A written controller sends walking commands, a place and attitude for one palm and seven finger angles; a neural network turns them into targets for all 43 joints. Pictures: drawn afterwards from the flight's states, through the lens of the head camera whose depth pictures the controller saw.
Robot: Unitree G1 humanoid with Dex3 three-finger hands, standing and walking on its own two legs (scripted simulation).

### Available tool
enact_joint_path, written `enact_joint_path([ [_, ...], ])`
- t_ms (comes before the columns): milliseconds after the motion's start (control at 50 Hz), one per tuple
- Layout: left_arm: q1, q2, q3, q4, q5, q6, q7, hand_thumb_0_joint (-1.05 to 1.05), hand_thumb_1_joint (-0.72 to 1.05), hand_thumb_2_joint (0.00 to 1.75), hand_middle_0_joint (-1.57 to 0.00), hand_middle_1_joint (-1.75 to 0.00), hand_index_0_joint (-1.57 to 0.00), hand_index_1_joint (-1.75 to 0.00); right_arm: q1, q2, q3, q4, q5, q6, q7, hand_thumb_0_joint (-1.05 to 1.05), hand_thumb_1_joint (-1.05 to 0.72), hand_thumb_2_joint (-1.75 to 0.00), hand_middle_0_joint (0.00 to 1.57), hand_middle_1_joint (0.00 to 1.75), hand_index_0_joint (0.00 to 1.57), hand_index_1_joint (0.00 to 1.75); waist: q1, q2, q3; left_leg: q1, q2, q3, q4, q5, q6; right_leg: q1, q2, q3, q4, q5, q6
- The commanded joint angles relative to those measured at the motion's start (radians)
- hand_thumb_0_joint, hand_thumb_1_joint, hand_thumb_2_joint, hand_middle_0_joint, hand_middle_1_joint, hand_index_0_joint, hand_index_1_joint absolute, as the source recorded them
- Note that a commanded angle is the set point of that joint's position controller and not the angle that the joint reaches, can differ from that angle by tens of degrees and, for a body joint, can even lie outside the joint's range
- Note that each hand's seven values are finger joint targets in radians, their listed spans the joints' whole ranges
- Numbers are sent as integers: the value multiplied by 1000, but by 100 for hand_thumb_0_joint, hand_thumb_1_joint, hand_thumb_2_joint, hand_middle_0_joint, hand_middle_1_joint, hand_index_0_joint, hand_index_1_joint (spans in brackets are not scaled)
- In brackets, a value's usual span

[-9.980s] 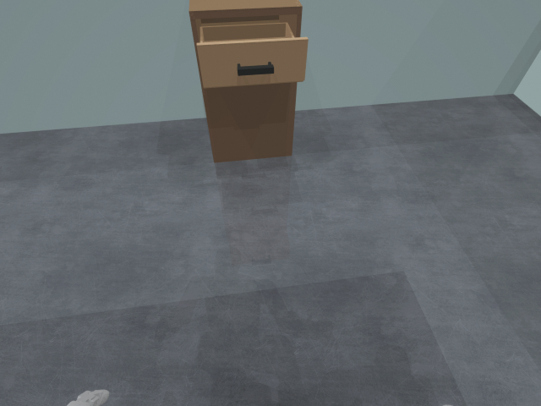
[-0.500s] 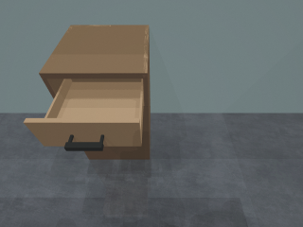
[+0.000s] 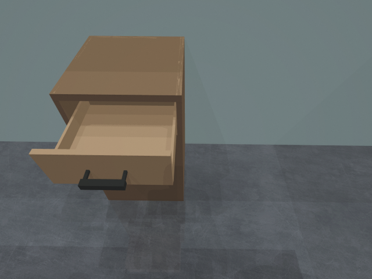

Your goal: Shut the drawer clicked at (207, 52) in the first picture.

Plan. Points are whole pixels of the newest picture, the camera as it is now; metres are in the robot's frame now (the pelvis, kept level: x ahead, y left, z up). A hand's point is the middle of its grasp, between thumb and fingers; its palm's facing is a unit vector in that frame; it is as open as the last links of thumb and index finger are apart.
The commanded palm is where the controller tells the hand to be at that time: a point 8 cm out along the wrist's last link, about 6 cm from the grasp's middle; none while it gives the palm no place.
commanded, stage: look again from close up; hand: left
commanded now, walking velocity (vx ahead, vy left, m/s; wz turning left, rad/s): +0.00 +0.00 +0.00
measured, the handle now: (104, 178) +0.40 +0.27 -0.11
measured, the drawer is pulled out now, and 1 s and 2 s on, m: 0.23 0.23 0.23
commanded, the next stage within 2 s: shuffle to correct the standing spot in 0.26 s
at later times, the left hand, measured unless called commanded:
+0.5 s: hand out of the picture -0.02 +0.16 -0.18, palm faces +0.05 -0.99 -0.16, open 7.3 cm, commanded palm none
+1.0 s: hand out of the picture +0.04 +0.21 -0.18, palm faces +0.04 -0.98 -0.22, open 7.3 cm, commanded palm none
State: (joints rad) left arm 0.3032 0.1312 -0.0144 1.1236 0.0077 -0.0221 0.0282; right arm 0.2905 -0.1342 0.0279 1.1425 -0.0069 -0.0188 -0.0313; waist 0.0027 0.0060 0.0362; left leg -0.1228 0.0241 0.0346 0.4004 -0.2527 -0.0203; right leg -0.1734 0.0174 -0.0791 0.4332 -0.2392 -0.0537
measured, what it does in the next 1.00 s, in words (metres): stands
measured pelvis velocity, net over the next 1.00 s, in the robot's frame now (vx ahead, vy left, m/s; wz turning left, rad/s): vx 0.03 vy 0.03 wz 0.00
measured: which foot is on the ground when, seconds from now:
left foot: down 0.00-1.00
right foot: down 0.00-1.00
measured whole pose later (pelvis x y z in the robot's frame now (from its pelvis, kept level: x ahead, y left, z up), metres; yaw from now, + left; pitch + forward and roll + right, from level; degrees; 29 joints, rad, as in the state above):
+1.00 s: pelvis +0.03 +0.03 +0.00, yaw +0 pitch -1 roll +1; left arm 0.25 0.15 0.03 1.09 0.01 0.01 0.04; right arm 0.30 -0.10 0.01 1.13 -0.01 -0.02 -0.06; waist -0.01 0.00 0.07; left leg -0.12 -0.02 0.09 0.44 -0.31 0.03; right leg -0.17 -0.04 -0.05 0.51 -0.32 0.00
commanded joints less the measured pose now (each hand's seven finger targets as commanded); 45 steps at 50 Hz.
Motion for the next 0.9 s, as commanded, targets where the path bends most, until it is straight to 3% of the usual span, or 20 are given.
enact_joint_path([
  [0, 76, 101, 14, -22, 0, -13, 9, 0, 90, 90, -20, -30, -20, -30, 84, -71, -14, -11, -1, -9, -4, 0, -90, -90, 20, 30, 20, 30, 3, -26, 50, -56, 71, -55, -65, 128, 36, 7, -128, 126, -97, 163, 3],
  [120, 79, 99, 13, -23, 0, -12, 8, 0, 90, 90, -20, -30, -20, -30, 88, -72, -14, -11, -2, -9, -4, 0, -90, -90, 20, 30, 20, 30, 3, -11, 59, -62, 66, -57, -66, 113, 37, -5, -128, 133, -110, 107, 3],
  [340, 91, 90, 14, -19, 0, -13, 9, 0, 90, 90, -20, -30, -20, -30, 97, -65, -15, -6, -1, -10, -5, 0, -90, -90, 20, 30, 20, 30, 3, -18, 50, -54, 68, -60, -65, 121, 38, -5, -126, 129, -104, 114, 2],
  [360, 93, 93, 16, -20, 1, -13, 9, 0, 90, 90, -20, -30, -20, -30, 104, -67, -14, -3, -3, -8, -4, 0, -90, -90, 20, 30, 20, 30, 5, -2, 55, -66, 62, -52, -60, 85, 37, -2, -129, 134, -109, 64, -1],
  [400, 98, 106, 23, -26, 6, -10, 8, 0, 90, 90, -20, -30, -20, -30, 113, -68, -18, -6, -7, 1, 0, 0, -90, -90, 20, 30, 20, 30, 8, -24, 67, -89, 46, -39, -44, -4, 40, -14, -136, 154, -122, -74, -15],
  [440, 109, 122, 34, -33, 8, -5, 7, 0, 90, 90, -20, -30, -20, -30, 116, -70, -21, -19, -11, 9, 5, 0, -90, -90, 20, 30, 20, 30, 17, -48, 91, -149, 19, -18, 1, -79, 38, -18, -163, 207, -158, -224, -32],
  [500, 134, 151, 54, -46, 11, 1, 7, 0, 90, 90, -20, -30, -20, -30, 113, -64, -27, -41, -14, 17, 9, 0, -90, -90, 20, 30, 20, 30, 27, -127, 110, -214, 1, 12, 120, -122, 37, -17, -243, 303, -240, -348, -82],
  [540, 131, 154, 64, -61, 14, 0, 9, 0, 90, 90, -20, -30, -20, -30, 116, -64, -32, -52, -16, 14, 11, 0, -90, -90, 20, 30, 20, 30, 27, -133, 121, -237, 14, 12, 177, -120, 39, -34, -288, 343, -257, -339, -113],
  [580, 119, 150, 72, -68, 15, -2, 8, 0, 90, 90, -20, -30, -20, -30, 133, -57, -32, -53, -16, 6, 12, 0, -90, -90, 20, 30, 20, 30, 15, -89, 104, -192, 22, 14, 139, -99, 40, -57, -291, 307, -210, -256, -123],
  [600, 105, 147, 75, -75, 15, -1, 8, 0, 90, 90, -20, -30, -20, -30, 154, -50, -34, -47, -15, 3, 12, 0, -90, -90, 20, 30, 20, 30, 4, -64, 90, -141, 23, 22, 88, -80, 42, -77, -270, 260, -169, -220, -116],
  [620, 83, 131, 70, -78, 14, 2, 6, 0, 90, 90, -20, -30, -20, -30, 178, -50, -30, -38, -15, -2, 12, 0, -90, -90, 20, 30, 20, 30, -11, -35, 103, -83, 25, 13, 24, -42, 44, -123, -220, 195, -106, -162, -90],
  [640, 64, 103, 59, -79, 14, 4, 5, 0, 90, 90, -20, -30, -20, -30, 209, -58, -28, -23, -16, -11, 9, 0, -90, -90, 20, 30, 20, 30, -20, 42, 100, -43, 60, -38, -32, 70, 56, -140, -140, 114, -2, -95, -52],
  [660, 63, 68, 45, -78, 12, 7, 4, 0, 90, 90, -20, -30, -20, -30, 231, -88, -27, -9, -16, -21, 2, 0, -90, -90, 20, 30, 20, 30, -17, 165, 77, -15, 139, -125, -66, 255, 93, -144, -78, 31, 97, -68, -11],
  [680, 65, 47, 36, -68, 12, 6, 7, 0, 90, 90, -20, -30, -20, -30, 230, -100, -25, -7, -12, -26, -10, 0, -90, -90, 20, 30, 20, 30, -7, 200, 65, 4, 193, -171, -79, 507, 130, -134, -58, -8, 140, -94, 13],
  [700, 79, 40, 27, -55, 7, 6, 12, 0, 90, 90, -20, -30, -20, -30, 208, -91, -19, -8, -9, -28, -20, 0, -90, -90, 20, 30, 20, 30, 7, 174, 61, 29, 214, -178, -55, 741, 153, -129, -60, 12, 146, -125, 21],
  [740, 106, 44, 23, -27, -1, 9, 15, 0, 90, 90, -20, -30, -20, -30, 182, -102, -19, -18, -5, -32, -31, 0, -90, -90, 20, 30, 20, 30, 18, 105, 12, 102, 206, -151, -3, 984, 137, -91, -80, 40, 106, -59, 24],
  [820, 96, 70, 34, -17, -5, 16, 16, 0, 90, 90, -20, -30, -20, -30, 153, -112, -35, -25, 2, -24, -39, 0, -90, -90, 20, 30, 20, 30, 8, 29, 7, 101, 164, -110, 19, 925, 91, -22, -92, 51, 60, 174, 27],
  [880, 78, 79, 44, -33, -2, 23, 15, 0, 90, 90, -20, -30, -20, -30, 132, -111, -47, -29, -1, -15, -40, 0, -90, -90, 20, 30, 20, 30, 1, 31, -30, 100, 154, -93, 20, 806, 85, -7, -102, 54, 71, 255, 30],
])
